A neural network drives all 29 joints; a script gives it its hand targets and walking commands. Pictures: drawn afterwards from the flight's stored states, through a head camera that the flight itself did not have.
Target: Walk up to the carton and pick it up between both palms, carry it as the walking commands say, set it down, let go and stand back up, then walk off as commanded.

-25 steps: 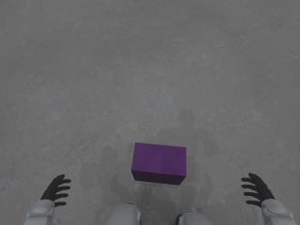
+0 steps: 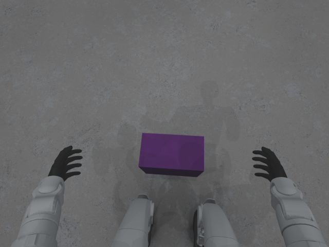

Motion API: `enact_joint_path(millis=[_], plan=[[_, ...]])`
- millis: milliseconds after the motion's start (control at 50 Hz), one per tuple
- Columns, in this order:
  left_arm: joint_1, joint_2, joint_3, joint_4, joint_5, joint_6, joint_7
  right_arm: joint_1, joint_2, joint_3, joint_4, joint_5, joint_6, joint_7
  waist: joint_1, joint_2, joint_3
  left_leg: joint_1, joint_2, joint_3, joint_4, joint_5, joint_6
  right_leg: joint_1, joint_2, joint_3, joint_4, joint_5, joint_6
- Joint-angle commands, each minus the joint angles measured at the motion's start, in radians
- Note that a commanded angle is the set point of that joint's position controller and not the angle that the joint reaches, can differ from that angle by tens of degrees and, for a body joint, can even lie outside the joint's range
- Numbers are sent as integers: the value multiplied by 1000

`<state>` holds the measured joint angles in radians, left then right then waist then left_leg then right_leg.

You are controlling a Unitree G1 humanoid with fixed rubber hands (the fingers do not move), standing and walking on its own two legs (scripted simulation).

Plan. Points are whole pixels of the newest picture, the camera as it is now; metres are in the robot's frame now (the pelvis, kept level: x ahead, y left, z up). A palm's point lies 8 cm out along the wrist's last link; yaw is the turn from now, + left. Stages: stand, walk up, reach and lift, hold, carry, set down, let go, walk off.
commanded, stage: reach and lift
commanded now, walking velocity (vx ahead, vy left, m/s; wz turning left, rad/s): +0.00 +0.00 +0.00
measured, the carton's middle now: (172, 156) +0.40 +0.03 -0.57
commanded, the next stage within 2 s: none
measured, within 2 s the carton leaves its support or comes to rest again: neither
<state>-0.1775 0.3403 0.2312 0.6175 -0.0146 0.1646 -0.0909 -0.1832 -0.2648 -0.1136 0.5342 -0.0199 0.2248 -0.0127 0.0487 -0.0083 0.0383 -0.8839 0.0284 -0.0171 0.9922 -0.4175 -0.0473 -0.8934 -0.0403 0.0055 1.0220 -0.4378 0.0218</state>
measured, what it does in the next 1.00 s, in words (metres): lowers itself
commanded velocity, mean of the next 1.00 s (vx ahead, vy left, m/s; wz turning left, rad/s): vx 0.00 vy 0.00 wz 0.00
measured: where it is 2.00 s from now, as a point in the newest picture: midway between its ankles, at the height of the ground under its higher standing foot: (172, 237)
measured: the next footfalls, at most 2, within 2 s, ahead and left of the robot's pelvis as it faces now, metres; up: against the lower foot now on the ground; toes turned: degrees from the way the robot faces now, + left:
none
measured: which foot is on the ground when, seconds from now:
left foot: down 0.00-1.00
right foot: down 0.00-1.00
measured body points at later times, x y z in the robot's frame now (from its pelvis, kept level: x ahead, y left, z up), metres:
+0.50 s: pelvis -0.07 +0.02 -0.05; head +0.19 +0.04 +0.31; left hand +0.37 +0.30 -0.15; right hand +0.41 -0.20 -0.14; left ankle +0.03 +0.15 -0.67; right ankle +0.03 -0.13 -0.67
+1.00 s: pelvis -0.03 +0.02 -0.07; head +0.28 +0.02 +0.25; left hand +0.44 +0.28 -0.20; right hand +0.46 -0.21 -0.20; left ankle +0.03 +0.15 -0.67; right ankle +0.03 -0.13 -0.67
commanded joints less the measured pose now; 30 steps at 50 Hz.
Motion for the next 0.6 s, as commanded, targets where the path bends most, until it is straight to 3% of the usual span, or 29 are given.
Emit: enact_joint_path(millis=[0, 20, 40, 60, 80, 100, 120, 140, 160, 180, 200, 220, 240, 260, 280, 300, 320, 340, 360, 380, 400, 420, 440, 460, 500, 520, 540, 580], plan=[[-113, 227, 58, -74, -16, -18, -10, -122, -125, -30, -99, 15, -9, -20, 1, -71, -583, 64, -86, 97, -53, 387, 10, 410, 67, -7, -75, 476, 43], [-182, 230, 42, -125, -23, -19, -11, -200, -140, -32, -148, 25, -8, -19, -4, -51, -641, 51, -81, 99, -43, 395, 13, 421, 71, -12, -60, 501, 34], [-223, 229, 56, -130, -36, -15, -7, -247, -122, 5, -140, 59, -3, -13, 37, -46, -666, 26, -77, 93, -34, 409, 13, 415, 69, -5, -46, 501, 31], [-261, 242, 67, -129, -44, -21, -4, -305, -149, -27, -154, 48, -10, -15, 20, -44, -689, 21, -75, 99, -24, 359, 9, 397, 71, -9, -41, 446, 29], [-263, 248, 71, -118, -26, -21, 1, -308, -107, 4, -121, 87, -10, -10, 60, 13, -686, 17, -74, 100, -15, 415, 4, 350, 67, -18, -19, 487, 31], [-353, 283, 92, -120, -16, -10, 4, -374, -135, -32, -107, 57, 0, -21, 40, -20, -664, -20, -78, 109, -16, 299, 4, 323, 65, -26, -37, 371, 39], [-374, 249, 72, -112, -18, 3, 5, -377, -131, -46, -58, 56, 15, -15, 27, -9, -665, -15, -72, 98, -34, 301, 3, 288, 70, -37, -35, 357, 35], [-454, 235, 44, -100, -53, 18, 0, -481, -180, -58, -77, 61, 21, -19, -14, -11, -664, -6, -73, 96, -33, 206, 1, 265, 70, -40, -44, 252, 28], [-430, 232, 56, -71, -29, 27, 3, -507, -176, -61, -73, 69, 24, -11, 21, 12, -646, -8, -69, 97, -38, 182, 6, 212, 70, -49, -31, 215, 27], [-496, 240, 54, -71, -55, 29, -1, -565, -227, -111, -81, 36, 21, -14, -36, -33, -667, 3, -71, 107, -37, 115, 5, 222, 74, -63, -43, 150, 26], [-589, 246, 53, -100, -49, 48, 8, -634, -258, -137, -45, 42, 29, -9, -35, 9, -708, 32, -68, 92, -36, 115, -3, 126, 74, -73, -38, 130, 14], [-603, 265, 77, -78, -52, 53, 8, -695, -203, -83, -79, 84, 35, -10, 39, -6, -735, -22, -76, 111, -33, 102, 7, 177, 72, -55, -46, 97, 27], [-699, 291, 72, -121, -62, 59, 15, -713, -207, -98, -53, 99, 45, -9, 16, 23, -791, 12, -69, 100, -25, 85, 12, 142, 69, -63, -30, 81, 22], [-723, 281, 64, -123, -39, 67, 28, -728, -234, -106, -39, 99, 48, -3, 25, 86, -832, 73, -65, 95, -22, 98, -1, 107, 70, -71, -21, 88, 10], [-718, 257, 66, -47, -53, 76, 27, -780, -218, -97, -6, 101, 53, 1, 34, 46, -794, -12, -72, 117, -42, 61, 7, 141, 71, -65, -49, 48, 14], [-765, 288, 83, -60, -45, 88, 35, -803, -238, -110, 30, 89, 68, 5, 37, 52, -820, 31, -73, 114, -40, 36, 6, 96, 77, -75, -32, 8, 19], [-799, 254, 47, -9, -80, 96, 36, -840, -230, -110, 94, 96, 68, 14, -1, 8, -797, -18, -67, 106, -28, 47, 5, 68, 77, -90, -27, 28, 11], [-882, 245, 25, -33, -86, 99, 35, -874, -242, -129, 103, 99, 66, 15, -3, 64, -790, -18, -64, 102, -38, -1, 3, 34, 78, -85, -25, -16, 2], [-861, 224, 10, -6, -89, 103, 40, -853, -222, -123, 153, 114, 64, 22, -8, 83, -870, 63, -64, 82, -48, -2, -8, 5, 84, -104, -19, -10, 8], [-893, 233, 15, 16, -69, 96, 55, -871, -278, -164, 230, 85, 56, 31, -43, 122, -831, 65, -57, 81, -40, -10, -19, -72, 91, -108, -7, -6, -1], [-919, 213, 11, 23, -69, 89, 59, -894, -272, -169, 235, 84, 43, 39, -48, 135, -835, 86, -59, 64, -37, -17, -20, -104, 93, -111, 2, -11, -3], [-963, 238, 43, -6, -62, 70, 66, -949, -323, -194, 180, 68, 15, 42, -45, 106, -934, 95, -63, 81, -18, 22, -21, -69, 96, -99, -11, 4, -9], [-1055, 237, 24, -41, -98, 57, 68, -1031, -325, -189, 122, 69, -11, 38, -67, 82, -1023, 115, -60, 66, -4, 95, -16, -47, 99, -94, 1, 72, -14], [-1020, 239, 35, -41, -99, 55, 69, -1010, -316, -178, 108, 69, -22, 38, -54, 47, -1115, 132, -65, 73, 10, 180, -15, 9, 105, -100, -2, 138, -4], [-1044, 230, 29, 42, -91, 32, 79, -1057, -314, -179, 202, 74, -37, 43, -34, 62, -1004, 61, -64, 74, 11, 174, -12, -76, 103, -93, 20, 110, 1], [-1059, 264, 60, 67, -55, 30, 81, -1083, -310, -185, 202, 76, -37, 44, 9, 66, -993, 52, -66, 73, -1, 121, -4, -91, 99, -82, 24, 67, 6], [-1065, 235, 64, 104, -63, 24, 76, -1084, -321, -195, 201, 63, -45, 42, -14, 42, -1031, 10, -70, 83, 22, 157, -6, -79, 99, -89, 29, 93, 8], [-1070, 220, 71, 80, -62, -2, 73, -1124, -273, -177, 140, 91, -70, 47, 10, 7, -1128, 28, -78, 78, 43, 312, 12, -56, 107, -85, 57, 242, 13]])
